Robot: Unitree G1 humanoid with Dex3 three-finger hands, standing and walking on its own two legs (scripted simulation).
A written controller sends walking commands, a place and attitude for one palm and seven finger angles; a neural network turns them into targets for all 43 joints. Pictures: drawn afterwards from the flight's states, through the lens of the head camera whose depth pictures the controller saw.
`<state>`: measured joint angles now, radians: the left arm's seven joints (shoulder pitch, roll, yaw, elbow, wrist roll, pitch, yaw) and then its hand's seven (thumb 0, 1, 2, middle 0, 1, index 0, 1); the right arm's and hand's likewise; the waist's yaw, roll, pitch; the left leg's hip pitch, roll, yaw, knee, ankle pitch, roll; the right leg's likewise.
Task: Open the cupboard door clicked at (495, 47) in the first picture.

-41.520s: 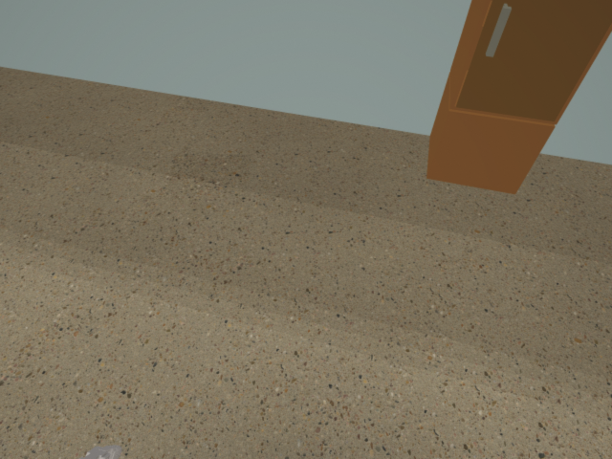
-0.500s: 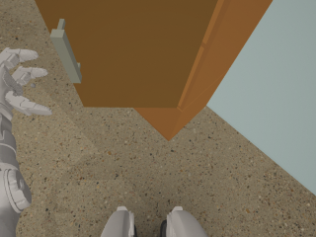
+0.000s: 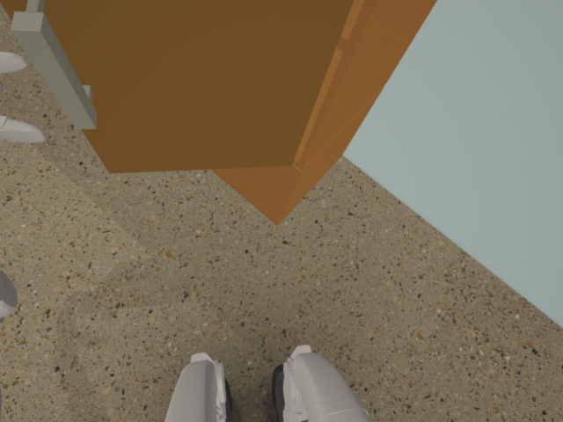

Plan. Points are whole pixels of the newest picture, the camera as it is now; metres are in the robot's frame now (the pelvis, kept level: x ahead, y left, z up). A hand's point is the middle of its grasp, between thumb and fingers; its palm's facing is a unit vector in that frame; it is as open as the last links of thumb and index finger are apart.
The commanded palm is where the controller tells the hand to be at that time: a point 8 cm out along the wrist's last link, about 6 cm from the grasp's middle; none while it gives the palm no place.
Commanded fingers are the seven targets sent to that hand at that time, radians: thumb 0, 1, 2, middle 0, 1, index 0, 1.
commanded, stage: move the hooked fingers beside the handle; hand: left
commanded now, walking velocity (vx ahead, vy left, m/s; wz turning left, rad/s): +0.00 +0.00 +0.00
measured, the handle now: (64, 66) +0.56 +0.23 +0.07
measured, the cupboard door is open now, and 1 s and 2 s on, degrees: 48 48 47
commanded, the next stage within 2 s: slide the fingers in behind the handle in 0.72 s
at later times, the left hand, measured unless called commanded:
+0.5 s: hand out of the picture +0.50 +0.30 +0.07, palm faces +0.05 -1.00 -0.01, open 14.0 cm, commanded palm +0.50 +0.32 +0.07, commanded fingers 0.00 -0.50 0.30 -0.30 -1.20 -0.30 -1.20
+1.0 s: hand out of the picture +0.50 +0.29 +0.08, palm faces +0.05 -1.00 -0.01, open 14.0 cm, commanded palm +0.49 +0.31 +0.07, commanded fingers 0.00 -0.50 0.30 -0.30 -1.20 -0.30 -1.20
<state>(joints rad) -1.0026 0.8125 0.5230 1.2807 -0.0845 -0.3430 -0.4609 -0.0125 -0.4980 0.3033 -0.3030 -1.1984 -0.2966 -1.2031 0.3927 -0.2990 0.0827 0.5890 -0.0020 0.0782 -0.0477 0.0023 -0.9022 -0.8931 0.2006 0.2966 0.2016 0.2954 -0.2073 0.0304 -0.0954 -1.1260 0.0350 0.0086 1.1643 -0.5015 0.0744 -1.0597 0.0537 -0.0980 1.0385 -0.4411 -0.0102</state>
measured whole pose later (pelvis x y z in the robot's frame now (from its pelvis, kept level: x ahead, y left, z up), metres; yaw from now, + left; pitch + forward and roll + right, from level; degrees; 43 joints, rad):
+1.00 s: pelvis +0.00 +0.00 +0.00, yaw +0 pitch +26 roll -7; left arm -0.94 0.75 0.49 1.21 -0.12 -0.36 -0.46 -0.01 -0.50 0.30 -0.30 -1.20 -0.30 -1.20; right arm 0.39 -0.29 0.07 0.61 0.00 0.09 -0.04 0.00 -0.90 -0.89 0.20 0.30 0.20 0.30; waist -0.18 0.03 -0.10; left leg -1.11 0.03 0.00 1.16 -0.50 0.07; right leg -1.04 0.06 -0.11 1.03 -0.44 -0.01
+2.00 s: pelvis +0.01 -0.01 +0.01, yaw +1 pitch +24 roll -5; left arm -0.91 0.57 0.41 1.19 -0.10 -0.40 -0.28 -0.01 -0.50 0.30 -0.30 -1.20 -0.30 -1.21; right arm 0.39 -0.27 0.05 0.62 -0.01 0.09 -0.01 0.00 -0.90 -0.89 0.20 0.30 0.20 0.30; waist -0.18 0.03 -0.12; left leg -1.06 0.03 0.01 1.14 -0.51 0.06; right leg -1.01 0.05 -0.09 1.03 -0.46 -0.02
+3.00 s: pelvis +0.00 -0.01 +0.01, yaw +1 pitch +24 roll -5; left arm -0.90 0.54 0.39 1.20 -0.10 -0.44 -0.26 0.00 0.37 0.68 -0.36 -1.29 -0.36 -1.30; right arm 0.38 -0.27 0.05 0.62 -0.01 0.09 0.00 0.00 -0.90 -0.89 0.20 0.30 0.20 0.30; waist -0.17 0.04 -0.12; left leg -1.05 0.02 0.01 1.13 -0.50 0.06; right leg -0.99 0.05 -0.08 1.04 -0.46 -0.02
